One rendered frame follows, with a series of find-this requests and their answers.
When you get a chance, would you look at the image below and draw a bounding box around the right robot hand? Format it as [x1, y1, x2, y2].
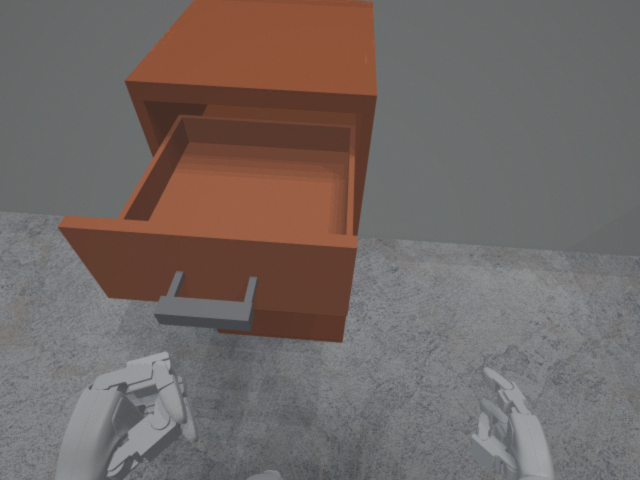
[471, 367, 556, 480]

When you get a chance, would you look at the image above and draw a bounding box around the left robot hand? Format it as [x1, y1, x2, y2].
[54, 352, 199, 480]

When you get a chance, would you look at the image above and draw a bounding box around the cabinet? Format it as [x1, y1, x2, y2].
[125, 0, 377, 343]

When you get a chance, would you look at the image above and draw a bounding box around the drawer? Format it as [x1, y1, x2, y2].
[58, 115, 357, 316]

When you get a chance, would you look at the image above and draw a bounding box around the handle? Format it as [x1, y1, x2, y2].
[153, 271, 258, 331]

